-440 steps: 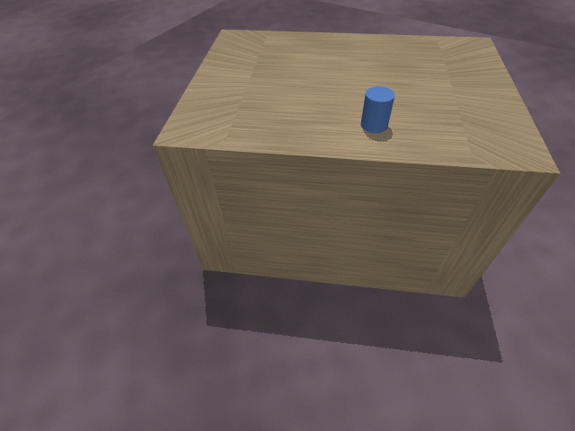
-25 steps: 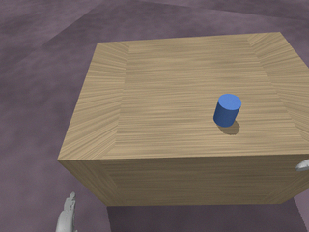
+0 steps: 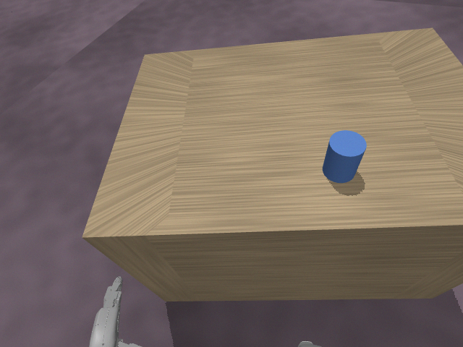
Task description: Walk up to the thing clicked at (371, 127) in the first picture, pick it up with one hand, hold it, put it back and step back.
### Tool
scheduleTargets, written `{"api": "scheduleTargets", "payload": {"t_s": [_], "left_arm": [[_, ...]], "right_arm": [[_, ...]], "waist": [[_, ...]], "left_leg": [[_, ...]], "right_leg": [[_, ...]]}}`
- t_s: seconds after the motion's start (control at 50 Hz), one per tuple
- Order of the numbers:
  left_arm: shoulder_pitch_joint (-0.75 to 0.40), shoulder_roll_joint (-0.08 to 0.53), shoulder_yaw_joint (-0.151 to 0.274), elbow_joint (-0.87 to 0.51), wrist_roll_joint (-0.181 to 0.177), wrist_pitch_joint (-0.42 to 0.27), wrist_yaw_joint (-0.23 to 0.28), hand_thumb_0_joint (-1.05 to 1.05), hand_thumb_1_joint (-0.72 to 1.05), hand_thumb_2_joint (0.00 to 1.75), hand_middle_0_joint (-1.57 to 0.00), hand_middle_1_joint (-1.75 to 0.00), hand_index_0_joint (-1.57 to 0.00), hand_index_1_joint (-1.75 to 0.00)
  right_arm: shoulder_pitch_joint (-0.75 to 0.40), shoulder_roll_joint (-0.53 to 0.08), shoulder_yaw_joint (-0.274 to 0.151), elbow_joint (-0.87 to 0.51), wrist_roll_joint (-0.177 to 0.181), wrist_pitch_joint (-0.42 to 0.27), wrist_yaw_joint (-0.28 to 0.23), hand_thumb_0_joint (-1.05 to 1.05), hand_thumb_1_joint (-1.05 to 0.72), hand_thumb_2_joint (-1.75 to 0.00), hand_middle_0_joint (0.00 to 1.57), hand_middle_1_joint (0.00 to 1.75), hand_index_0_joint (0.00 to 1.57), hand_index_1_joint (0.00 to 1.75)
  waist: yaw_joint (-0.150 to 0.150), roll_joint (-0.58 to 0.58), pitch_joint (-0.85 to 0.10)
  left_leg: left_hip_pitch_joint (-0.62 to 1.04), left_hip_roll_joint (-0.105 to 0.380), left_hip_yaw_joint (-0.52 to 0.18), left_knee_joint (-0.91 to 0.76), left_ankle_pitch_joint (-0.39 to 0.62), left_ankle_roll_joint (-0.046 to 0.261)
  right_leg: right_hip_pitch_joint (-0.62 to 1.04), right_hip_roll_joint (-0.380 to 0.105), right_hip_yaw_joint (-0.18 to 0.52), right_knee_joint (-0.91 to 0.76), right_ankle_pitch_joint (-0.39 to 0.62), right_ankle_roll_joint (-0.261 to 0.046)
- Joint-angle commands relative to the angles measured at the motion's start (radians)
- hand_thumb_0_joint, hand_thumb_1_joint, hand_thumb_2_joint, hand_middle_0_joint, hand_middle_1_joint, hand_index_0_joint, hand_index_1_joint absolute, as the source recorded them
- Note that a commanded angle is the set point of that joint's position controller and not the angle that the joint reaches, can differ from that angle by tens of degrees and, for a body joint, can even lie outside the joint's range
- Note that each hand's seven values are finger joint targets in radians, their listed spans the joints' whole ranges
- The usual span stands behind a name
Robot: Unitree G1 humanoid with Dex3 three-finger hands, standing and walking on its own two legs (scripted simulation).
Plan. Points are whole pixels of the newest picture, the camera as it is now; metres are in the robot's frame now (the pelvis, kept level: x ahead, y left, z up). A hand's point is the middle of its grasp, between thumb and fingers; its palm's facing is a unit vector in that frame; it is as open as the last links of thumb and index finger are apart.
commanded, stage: go down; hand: right
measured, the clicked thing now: (342, 157) +0.51 -0.21 -0.05
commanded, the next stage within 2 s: approach in 1.90 s
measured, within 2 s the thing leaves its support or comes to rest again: neither
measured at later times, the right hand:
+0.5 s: hand out of the picture +0.38 -0.38 +0.09, palm faces +0.24 +0.97 +0.01, open 17.5 cm
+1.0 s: hand out of the picture +0.41 -0.40 +0.09, palm faces +0.25 +0.97 +0.01, open 17.6 cm
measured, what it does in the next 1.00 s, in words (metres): stands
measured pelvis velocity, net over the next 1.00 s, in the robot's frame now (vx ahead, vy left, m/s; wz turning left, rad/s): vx -0.01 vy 0.00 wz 0.01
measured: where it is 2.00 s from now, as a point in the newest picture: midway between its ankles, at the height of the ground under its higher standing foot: outside the picture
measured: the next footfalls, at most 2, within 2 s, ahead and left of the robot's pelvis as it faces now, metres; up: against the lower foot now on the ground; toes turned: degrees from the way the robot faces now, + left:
none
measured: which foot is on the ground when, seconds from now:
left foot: down 0.00-1.00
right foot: down 0.00-1.00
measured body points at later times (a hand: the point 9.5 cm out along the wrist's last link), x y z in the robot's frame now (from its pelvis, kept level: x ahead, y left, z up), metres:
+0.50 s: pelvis +0.00 +0.00 -0.01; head +0.07 -0.04 +0.43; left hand +0.15 +0.26 -0.07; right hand +0.37 -0.43 +0.09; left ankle -0.02 +0.14 -0.72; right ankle +0.02 -0.11 -0.72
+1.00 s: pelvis -0.01 +0.00 -0.03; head +0.09 -0.05 +0.41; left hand +0.14 +0.26 -0.07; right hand +0.39 -0.45 +0.09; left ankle -0.02 +0.14 -0.72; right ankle +0.02 -0.11 -0.72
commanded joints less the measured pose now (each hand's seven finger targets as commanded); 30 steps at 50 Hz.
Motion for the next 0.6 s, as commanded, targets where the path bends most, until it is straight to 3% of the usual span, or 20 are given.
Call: {"api": "scheduleTargets", "payload": {"t_s": [0.0, 0.02, 0.04, 0.06, 0.08, 0.1, 0.14, 0.18, 0.22, 0.28, 0.3, 0.34, 0.36, 0.42, 0.46, 0.5, 0.54, 0.58], "left_arm": [[-0.023, 0.173, 0.069, -0.139, 0.001, -0.052, 0.015, 0.0, -0.54, 0.05, -0.05, -0.06, -0.06, -0.06], [-0.007, 0.209, 0.095, -0.161, 0.004, -0.055, 0.02, 0.0, -0.54, 0.05, -0.05, -0.06, -0.06, -0.06], [-0.014, 0.196, 0.072, -0.163, 0.004, -0.053, 0.018, 0.0, -0.54, 0.05, -0.05, -0.06, -0.06, -0.06], [-0.02, 0.166, 0.039, -0.175, 0.003, -0.055, 0.013, 0.0, -0.54, 0.05, -0.05, -0.06, -0.05, -0.06], [-0.02, 0.161, 0.04, -0.158, 0.003, -0.053, 0.013, 0.0, -0.54, 0.05, -0.05, -0.06, -0.05, -0.06], [0.006, 0.187, 0.069, -0.131, 0.004, -0.051, 0.017, 0.0, -0.54, 0.05, -0.05, -0.06, -0.05, -0.06], [-0.009, 0.224, 0.087, -0.171, 0.007, -0.054, 0.018, 0.0, -0.55, 0.05, -0.05, -0.06, -0.05, -0.06], [-0.04, 0.202, 0.06, -0.215, 0.006, -0.057, 0.018, 0.0, -0.55, 0.06, -0.05, -0.06, -0.05, -0.06], [0.013, 0.162, 0.031, -0.154, 0.004, -0.046, 0.01, 0.0, -0.55, 0.06, -0.05, -0.06, -0.05, -0.06], [0.005, 0.209, 0.059, -0.215, 0.009, -0.05, 0.018, 0.0, -0.55, 0.06, -0.05, -0.06, -0.05, -0.06], [0.024, 0.189, 0.043, -0.201, 0.008, -0.045, 0.015, 0.0, -0.55, 0.06, -0.05, -0.06, -0.05, -0.06], [0.028, 0.187, 0.053, -0.18, 0.009, -0.045, 0.015, 0.0, -0.55, 0.06, -0.05, -0.06, -0.05, -0.06], [0.026, 0.2, 0.058, -0.159, 0.011, -0.043, 0.012, 0.0, -0.55, 0.06, -0.05, -0.06, -0.05, -0.06], [0.015, 0.196, 0.053, -0.207, 0.013, -0.049, 0.011, 0.0, -0.56, 0.06, -0.05, -0.06, -0.05, -0.06], [0.027, 0.182, 0.033, -0.211, 0.011, -0.046, 0.004, 0.0, -0.55, 0.06, -0.05, -0.06, -0.05, -0.06], [0.042, 0.201, 0.057, -0.199, 0.016, -0.044, 0.006, 0.0, -0.56, 0.06, -0.05, -0.05, -0.05, -0.06], [0.021, 0.199, 0.04, -0.237, 0.017, -0.047, 0.003, 0.0, -0.56, 0.06, -0.05, -0.05, -0.05, -0.06], [0.04, 0.226, 0.073, -0.246, 0.017, -0.045, 0.006, 0.0, -0.56, 0.06, -0.05, -0.05, -0.05, -0.06]], "right_arm": [[-0.344, -0.39, -0.059, -0.156, 0.027, -0.055, 0.025, 0.0, 0.54, -0.05, 0.04, 0.05, 0.04, 0.05], [-0.362, -0.421, -0.072, -0.159, 0.019, -0.052, 0.025, 0.0, 0.55, -0.05, 0.04, 0.05, 0.04, 0.05], [-0.374, -0.435, -0.072, -0.156, 0.018, -0.05, 0.029, 0.0, 0.55, -0.05, 0.04, 0.05, 0.05, 0.05], [-0.379, -0.429, -0.064, -0.127, 0.015, -0.049, 0.034, 0.0, 0.54, -0.04, 0.05, 0.05, 0.05, 0.05], [-0.364, -0.44, -0.083, -0.109, 0.016, -0.045, 0.034, 0.0, 0.53, -0.05, 0.05, 0.05, 0.05, 0.05], [-0.377, -0.445, -0.08, -0.107, 0.02, -0.045, 0.041, 0.0, 0.55, -0.05, 0.04, 0.05, 0.05, 0.05], [-0.385, -0.488, -0.106, -0.096, 0.013, -0.04, 0.041, 0.0, 0.55, -0.04, 0.05, 0.05, 0.05, 0.05], [-0.414, -0.481, -0.088, -0.072, 0.005, -0.039, 0.045, 0.0, 0.55, -0.05, 0.04, 0.05, 0.05, 0.05], [-0.386, -0.5, -0.113, -0.038, 0.003, -0.037, 0.044, 0.0, 0.57, -0.04, 0.04, 0.05, 0.05, 0.05], [-0.428, -0.535, -0.12, -0.042, -0.008, -0.035, 0.047, 0.0, 0.58, -0.05, 0.04, 0.05, 0.04, 0.05], [-0.422, -0.532, -0.112, -0.051, -0.014, -0.033, 0.049, 0.0, 0.56, -0.05, 0.04, 0.05, 0.05, 0.05], [-0.442, -0.521, -0.101, -0.023, -0.016, -0.033, 0.053, 0.0, 0.57, -0.05, 0.04, 0.05, 0.05, 0.05], [-0.438, -0.539, -0.112, -0.04, -0.016, -0.033, 0.053, 0.0, 0.55, -0.05, 0.05, 0.05, 0.05, 0.05], [-0.484, -0.544, -0.097, -0.034, -0.027, -0.03, 0.059, 0.0, 0.56, -0.05, 0.04, 0.05, 0.05, 0.05], [-0.482, -0.555, -0.105, -0.026, -0.025, -0.032, 0.062, 0.0, 0.55, -0.05, 0.05, 0.05, 0.05, 0.05], [-0.497, -0.572, -0.108, -0.018, -0.03, -0.029, 0.061, 0.0, 0.53, -0.05, 0.05, 0.05, 0.05, 0.05], [-0.516, -0.565, -0.103, -0.005, -0.029, -0.024, 0.065, 0.0, 0.54, -0.05, 0.05, 0.05, 0.05, 0.05], [-0.519, -0.58, -0.101, 0.017, -0.04, -0.019, 0.062, 0.0, 0.53, -0.05, 0.05, 0.05, 0.05, 0.05]], "waist": [[0.015, -0.202, -0.28], [0.018, -0.199, -0.336], [0.007, -0.199, -0.357], [0.007, -0.204, -0.321], [-0.007, -0.202, -0.318], [0.004, -0.199, -0.336], [0.005, -0.191, -0.395], [0.01, -0.193, -0.365], [-0.011, -0.179, -0.331], [0.013, -0.192, -0.395], [0.005, -0.202, -0.396], [0.027, -0.201, -0.354], [0.014, -0.223, -0.371], [0.032, -0.232, -0.387], [0.031, -0.246, -0.382], [0.035, -0.261, -0.393], [0.038, -0.243, -0.393], [0.048, -0.231, -0.383]], "left_leg": [[-0.032, -0.034, -0.009, -0.048, 0.181, 0.035], [-0.02, -0.032, -0.013, -0.038, 0.217, 0.035], [-0.021, -0.036, -0.008, -0.032, 0.224, 0.035], [-0.027, -0.036, -0.007, -0.031, 0.217, 0.034], [-0.019, -0.034, -0.011, -0.025, 0.222, 0.035], [-0.04, -0.037, -0.009, -0.015, 0.226, 0.034], [-0.024, -0.037, -0.009, -0.005, 0.251, 0.034], [-0.04, -0.039, -0.009, -0.008, 0.238, 0.035], [-0.021, -0.034, -0.014, -0.005, 0.243, 0.034], [-0.017, -0.036, -0.017, 0.004, 0.267, 0.034], [-0.025, -0.039, -0.013, 0.01, 0.266, 0.034], [-0.071, -0.038, -0.016, 0.013, 0.269, 0.033], [-0.078, -0.04, -0.012, 0.023, 0.262, 0.037], [-0.115, -0.045, -0.007, 0.029, 0.255, 0.038], [-0.129, -0.05, -0.001, 0.028, 0.219, 0.04], [-0.132, -0.048, -0.003, 0.032, 0.222, 0.041], [-0.142, -0.052, 0.003, 0.032, 0.2, 0.041], [-0.138, -0.05, 0.001, 0.032, 0.198, 0.042]], "right_leg": [[0.228, 0.005, 0.038, -0.077, 0.193, -0.003], [0.253, 0.006, 0.038, -0.063, 0.245, -0.003], [0.26, 0.003, 0.042, -0.054, 0.276, -0.002], [0.232, 0.005, 0.04, -0.049, 0.271, -0.002], [0.208, 0.01, 0.038, -0.042, 0.263, -0.004], [0.22, 0.005, 0.042, -0.034, 0.279, -0.002], [0.238, 0.004, 0.045, -0.018, 0.322, -0.004], [0.229, 0.004, 0.045, -0.014, 0.319, -0.003], [0.166, 0.013, 0.038, -0.011, 0.278, -0.011], [0.192, 0.011, 0.041, 0.0, 0.305, -0.009], [0.21, 0.008, 0.043, 0.001, 0.329, -0.007], [0.194, 0.009, 0.04, 0.02, 0.336, -0.009], [0.205, 0.005, 0.046, 0.018, 0.362, -0.006], [0.234, -0.004, 0.053, 0.035, 0.409, 0.003], [0.228, -0.006, 0.058, 0.031, 0.393, 0.004], [0.223, -0.004, 0.054, 0.034, 0.376, 0.005], [0.212, -0.009, 0.063, 0.03, 0.359, 0.007], [0.193, -0.004, 0.057, 0.03, 0.311, 0.0]]}}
